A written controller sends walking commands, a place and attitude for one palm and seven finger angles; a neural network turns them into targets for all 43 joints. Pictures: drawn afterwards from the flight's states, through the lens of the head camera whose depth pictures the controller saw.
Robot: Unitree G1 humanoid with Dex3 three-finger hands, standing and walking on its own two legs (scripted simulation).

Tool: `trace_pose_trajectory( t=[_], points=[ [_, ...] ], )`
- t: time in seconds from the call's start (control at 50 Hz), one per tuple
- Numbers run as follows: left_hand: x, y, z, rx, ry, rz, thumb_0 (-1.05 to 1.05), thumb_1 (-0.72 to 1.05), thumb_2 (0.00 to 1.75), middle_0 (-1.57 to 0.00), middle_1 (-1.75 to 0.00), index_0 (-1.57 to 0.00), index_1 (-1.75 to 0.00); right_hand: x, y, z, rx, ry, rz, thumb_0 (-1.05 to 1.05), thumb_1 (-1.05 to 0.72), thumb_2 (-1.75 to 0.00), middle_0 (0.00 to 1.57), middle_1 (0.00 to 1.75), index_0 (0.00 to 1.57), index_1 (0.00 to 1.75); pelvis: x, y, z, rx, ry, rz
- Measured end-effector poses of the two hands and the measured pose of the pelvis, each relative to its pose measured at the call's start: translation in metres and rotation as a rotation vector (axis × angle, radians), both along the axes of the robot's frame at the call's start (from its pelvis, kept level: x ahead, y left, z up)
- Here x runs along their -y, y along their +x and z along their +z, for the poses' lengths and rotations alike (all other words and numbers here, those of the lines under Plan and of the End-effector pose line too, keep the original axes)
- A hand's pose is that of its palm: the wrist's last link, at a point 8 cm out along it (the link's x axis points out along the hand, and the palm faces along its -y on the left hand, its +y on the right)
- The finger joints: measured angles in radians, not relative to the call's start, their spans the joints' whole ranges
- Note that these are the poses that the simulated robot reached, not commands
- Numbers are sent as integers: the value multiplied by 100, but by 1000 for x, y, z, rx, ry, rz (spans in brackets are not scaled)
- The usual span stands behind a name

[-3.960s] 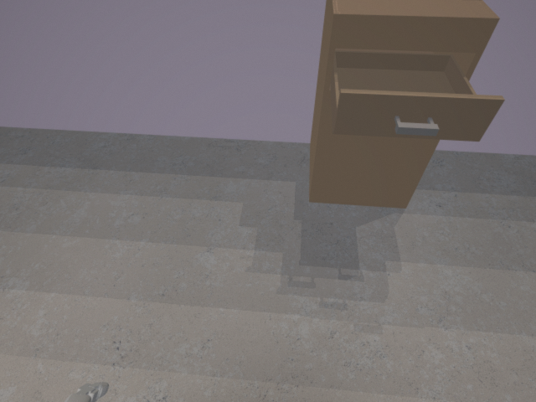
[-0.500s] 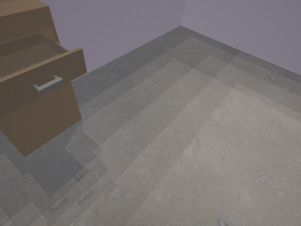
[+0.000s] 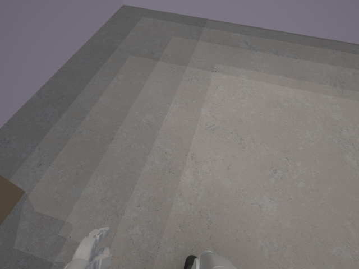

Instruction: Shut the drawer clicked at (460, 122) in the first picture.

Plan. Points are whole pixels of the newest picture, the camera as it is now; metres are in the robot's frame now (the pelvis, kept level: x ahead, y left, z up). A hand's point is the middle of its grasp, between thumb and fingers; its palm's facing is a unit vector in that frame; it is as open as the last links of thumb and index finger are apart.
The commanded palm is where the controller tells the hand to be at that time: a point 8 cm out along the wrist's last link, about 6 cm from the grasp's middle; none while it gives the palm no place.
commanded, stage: walk to a spot facing it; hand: left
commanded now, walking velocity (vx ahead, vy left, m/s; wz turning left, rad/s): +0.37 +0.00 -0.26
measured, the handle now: out of the picture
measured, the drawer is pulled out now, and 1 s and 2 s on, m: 0.26 0.26 0.26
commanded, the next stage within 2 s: turn to face it in 0.38 s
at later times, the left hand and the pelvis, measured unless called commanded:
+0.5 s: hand (99, 263) +0.16 +0.20 -0.15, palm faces +0.03 -0.99 -0.16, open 7.3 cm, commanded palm none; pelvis +0.21 +0.03 +0.02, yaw -7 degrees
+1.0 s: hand (113, 157) +0.43 +0.21 -0.12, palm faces +0.05 -0.97 -0.23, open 7.3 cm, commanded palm none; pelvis +0.29 +0.02 +0.03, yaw +3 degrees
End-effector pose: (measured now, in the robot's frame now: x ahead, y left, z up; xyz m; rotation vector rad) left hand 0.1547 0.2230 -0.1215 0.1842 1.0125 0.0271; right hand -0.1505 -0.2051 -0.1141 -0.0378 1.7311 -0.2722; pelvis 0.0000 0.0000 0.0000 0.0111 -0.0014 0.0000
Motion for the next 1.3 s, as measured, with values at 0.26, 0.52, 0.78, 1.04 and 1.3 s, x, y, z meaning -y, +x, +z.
trace_pose_trajectory(
  t=[0.26, 0.52, 0.78, 1.04, 1.3],
  points=[
    [-11, 13, 21, -185, 77, 66, -1, 94, 89, -20, -30, -20, -30, 35, 281, 4, 509, -54, 68, 0, -93, -90, 20, 30, 20, 30, 7, 104, 29, -4, -19, -80],
    [-28, 0, -9, -511, -8, 168, 0, 91, 89, -20, -30, -20, -30, 0, 488, 20, 697, -91, 210, 0, -91, -90, 20, 30, 20, 30, -32, 223, 15, 4, -46, -133],
    [-47, 172, 0, -274, -4, 106, 0, 92, 89, -20, -30, -20, -30, -11, 451, 21, 454, -125, 101, -3, -95, -90, 20, 30, 20, 30, -50, 279, 32, -5, -37, -76],
    [-25, 267, 35, -11, 82, 145, 0, 92, 89, -20, -30, -20, -30, 23, 435, -12, 309, -16, 114, 0, -91, -90, 20, 30, 20, 30, -8, 294, 21, -30, -1, 69],
    [-10, 164, 43, -131, 102, 374, 0, 91, 89, -21, -30, -21, -30, 51, 552, -5, 412, 24, 376, 0, -91, -90, 20, 30, 20, 30, 15, 298, 32, -1, 39, 265]
  ],
)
